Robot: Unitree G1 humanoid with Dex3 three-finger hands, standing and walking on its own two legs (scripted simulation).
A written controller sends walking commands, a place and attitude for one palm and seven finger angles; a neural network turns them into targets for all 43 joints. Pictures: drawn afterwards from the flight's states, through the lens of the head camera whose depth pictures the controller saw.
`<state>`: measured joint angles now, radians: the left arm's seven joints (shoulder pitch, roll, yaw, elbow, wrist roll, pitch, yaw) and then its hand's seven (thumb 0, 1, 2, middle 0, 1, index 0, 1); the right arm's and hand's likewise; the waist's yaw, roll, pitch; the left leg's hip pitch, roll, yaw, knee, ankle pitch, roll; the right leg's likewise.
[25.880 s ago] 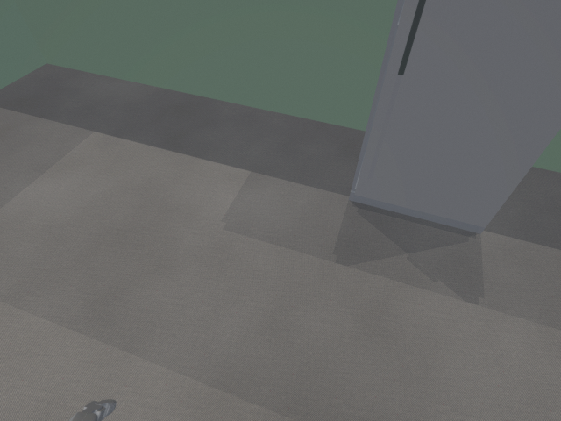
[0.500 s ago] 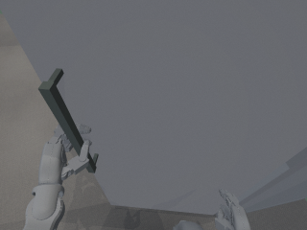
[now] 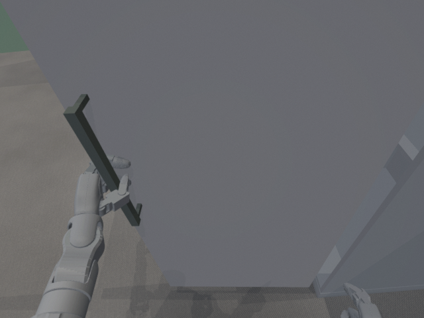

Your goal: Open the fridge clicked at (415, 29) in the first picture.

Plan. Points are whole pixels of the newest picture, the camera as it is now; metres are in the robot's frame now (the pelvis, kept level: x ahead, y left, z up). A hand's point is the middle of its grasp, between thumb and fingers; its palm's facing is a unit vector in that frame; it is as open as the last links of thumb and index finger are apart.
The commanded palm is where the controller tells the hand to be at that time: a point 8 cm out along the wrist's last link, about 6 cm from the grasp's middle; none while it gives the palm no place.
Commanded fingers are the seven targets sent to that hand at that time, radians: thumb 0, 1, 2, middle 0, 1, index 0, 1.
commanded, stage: stop walking and hold the door back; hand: left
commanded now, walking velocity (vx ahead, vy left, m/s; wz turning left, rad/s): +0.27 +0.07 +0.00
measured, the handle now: (114, 172) +0.36 +0.22 +0.10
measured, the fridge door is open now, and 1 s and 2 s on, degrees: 85 76 75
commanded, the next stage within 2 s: loosen the grip on the handle in 1.12 s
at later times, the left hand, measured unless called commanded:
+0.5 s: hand (126, 173) +0.37 +0.20 +0.09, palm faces +0.16 -0.95 -0.27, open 5.4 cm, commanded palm +0.36 +0.25 +0.08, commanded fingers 0.00 0.90 0.90 -0.45 -1.40 -0.45 -1.40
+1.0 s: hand (130, 165) +0.39 +0.20 +0.09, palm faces +0.11 -0.98 -0.19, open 5.5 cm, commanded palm +0.36 +0.25 +0.08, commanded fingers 0.00 0.90 0.90 -0.45 -1.40 -0.45 -1.40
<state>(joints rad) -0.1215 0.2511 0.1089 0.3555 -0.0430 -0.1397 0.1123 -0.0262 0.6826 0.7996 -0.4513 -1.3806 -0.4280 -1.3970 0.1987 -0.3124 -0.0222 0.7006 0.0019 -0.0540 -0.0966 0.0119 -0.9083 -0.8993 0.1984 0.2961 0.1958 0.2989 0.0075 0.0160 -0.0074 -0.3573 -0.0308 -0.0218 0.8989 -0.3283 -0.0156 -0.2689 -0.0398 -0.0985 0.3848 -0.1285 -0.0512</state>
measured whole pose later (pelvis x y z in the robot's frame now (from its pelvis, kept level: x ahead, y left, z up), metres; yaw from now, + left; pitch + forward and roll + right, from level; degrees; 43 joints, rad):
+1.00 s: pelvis -0.06 +0.03 -0.01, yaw -5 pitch +0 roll -2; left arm -0.60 0.35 0.22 0.62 -0.01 -0.15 0.03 -0.01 0.72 0.78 -0.43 -1.35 -0.40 -1.40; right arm 0.20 -0.20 0.04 0.65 0.02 -0.10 -0.09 0.01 -0.91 -0.90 0.20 0.30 0.20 0.30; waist -0.03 0.00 0.17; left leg -0.29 0.06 0.12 0.45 -0.16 0.04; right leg -0.30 -0.02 -0.08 0.73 -0.43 0.02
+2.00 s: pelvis -0.05 +0.00 -0.03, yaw -6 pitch +8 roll -1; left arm -0.63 0.54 0.44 0.93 0.02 -0.22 -0.11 -0.01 -0.54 0.20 -0.27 -1.16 -0.34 -1.21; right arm 0.35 -0.25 0.00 0.73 0.01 -0.05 -0.03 0.01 -0.91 -0.90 0.20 0.30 0.20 0.30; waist -0.09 0.01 -0.03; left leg -0.54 0.08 0.12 0.67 -0.27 0.01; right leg -0.43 0.00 -0.07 0.66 -0.37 -0.02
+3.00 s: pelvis -0.06 +0.01 -0.03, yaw -4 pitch +6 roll -2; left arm -0.33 0.58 0.50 0.65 -0.10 -0.22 -0.27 -0.01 -0.55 0.20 -0.26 -1.15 -0.25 -1.15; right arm 0.30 -0.29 0.01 0.67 0.04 -0.08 -0.08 0.01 -0.91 -0.90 0.20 0.30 0.20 0.30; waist -0.03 0.01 -0.03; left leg -0.54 0.08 0.08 0.71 -0.27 0.02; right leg -0.40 0.01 -0.10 0.67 -0.36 -0.02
